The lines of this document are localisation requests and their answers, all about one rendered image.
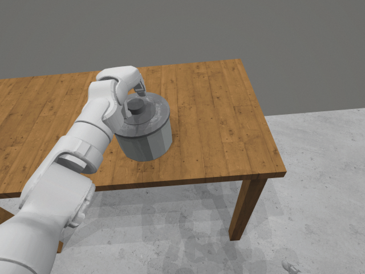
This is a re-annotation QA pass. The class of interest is lid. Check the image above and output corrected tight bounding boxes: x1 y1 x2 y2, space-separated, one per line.
114 92 170 139

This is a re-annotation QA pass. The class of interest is knob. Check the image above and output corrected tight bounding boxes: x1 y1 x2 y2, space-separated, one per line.
127 98 145 115

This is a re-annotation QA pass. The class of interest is pot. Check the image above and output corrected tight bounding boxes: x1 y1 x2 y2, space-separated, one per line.
115 119 172 162

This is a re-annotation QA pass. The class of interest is table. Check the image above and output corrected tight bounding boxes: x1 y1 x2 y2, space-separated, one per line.
0 59 287 253

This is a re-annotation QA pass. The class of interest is robot left forearm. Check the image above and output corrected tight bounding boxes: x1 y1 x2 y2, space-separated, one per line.
19 74 128 209

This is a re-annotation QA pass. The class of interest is robot left upper arm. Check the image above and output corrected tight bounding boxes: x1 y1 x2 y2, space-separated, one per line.
0 162 96 274

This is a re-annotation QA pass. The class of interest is right robot hand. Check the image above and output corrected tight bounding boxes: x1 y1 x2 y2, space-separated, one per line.
282 260 310 274

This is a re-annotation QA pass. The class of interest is left robot hand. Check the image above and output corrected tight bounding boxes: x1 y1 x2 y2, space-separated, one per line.
96 66 147 119

